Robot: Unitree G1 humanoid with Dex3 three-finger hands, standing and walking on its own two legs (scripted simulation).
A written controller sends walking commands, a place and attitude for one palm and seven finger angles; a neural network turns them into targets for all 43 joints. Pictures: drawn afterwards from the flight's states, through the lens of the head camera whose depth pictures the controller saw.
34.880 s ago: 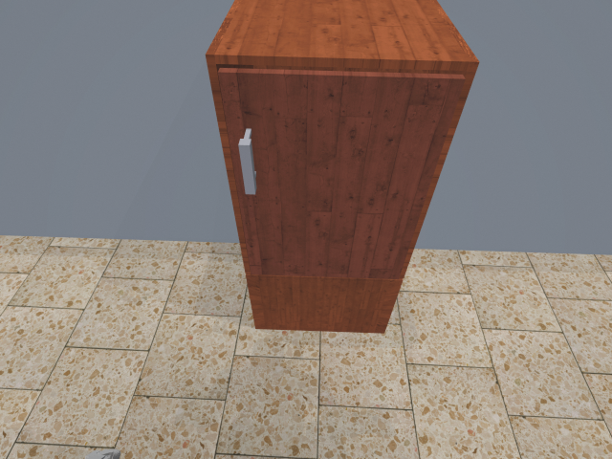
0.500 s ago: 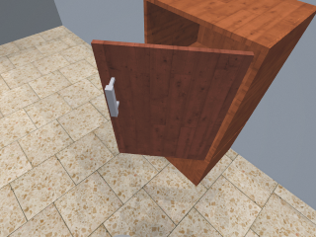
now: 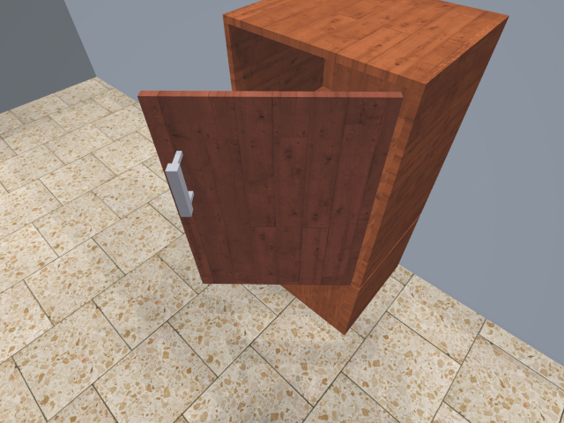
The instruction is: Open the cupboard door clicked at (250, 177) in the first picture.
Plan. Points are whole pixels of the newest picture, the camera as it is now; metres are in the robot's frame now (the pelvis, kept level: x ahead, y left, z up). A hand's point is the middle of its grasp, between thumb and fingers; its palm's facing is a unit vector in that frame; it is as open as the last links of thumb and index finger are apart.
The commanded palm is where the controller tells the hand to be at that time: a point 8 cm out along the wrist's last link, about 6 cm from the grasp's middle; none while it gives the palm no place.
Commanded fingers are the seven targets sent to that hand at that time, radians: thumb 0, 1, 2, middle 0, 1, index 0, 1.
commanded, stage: come to a stop and stand still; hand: left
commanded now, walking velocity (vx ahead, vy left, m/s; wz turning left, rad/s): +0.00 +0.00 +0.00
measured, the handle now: (182, 184) +0.52 +0.22 +0.02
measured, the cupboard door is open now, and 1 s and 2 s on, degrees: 41 41 41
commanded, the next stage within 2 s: look again from close up in 1.00 s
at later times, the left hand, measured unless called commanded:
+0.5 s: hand out of the picture -0.05 +0.16 -0.18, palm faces +0.03 -0.99 -0.16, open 7.4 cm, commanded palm none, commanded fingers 0.00 0.90 0.90 -0.20 -0.30 -0.20 -0.30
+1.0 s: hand out of the picture -0.10 +0.21 -0.18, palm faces +0.07 -0.98 -0.17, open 7.4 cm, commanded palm none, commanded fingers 0.00 0.90 0.90 -0.20 -0.30 -0.20 -0.30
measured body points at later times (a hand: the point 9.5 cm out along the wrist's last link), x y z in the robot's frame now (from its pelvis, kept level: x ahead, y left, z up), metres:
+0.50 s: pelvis -0.03 +0.01 +0.00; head -0.05 +0.01 +0.45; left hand -0.05 +0.21 -0.16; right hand -0.02 -0.21 -0.16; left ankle +0.02 +0.13 -0.74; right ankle -0.01 -0.09 -0.74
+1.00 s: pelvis -0.06 +0.05 +0.00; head -0.08 +0.06 +0.45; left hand -0.10 +0.26 -0.16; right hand -0.05 -0.18 -0.15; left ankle +0.02 +0.13 -0.73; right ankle -0.01 -0.09 -0.73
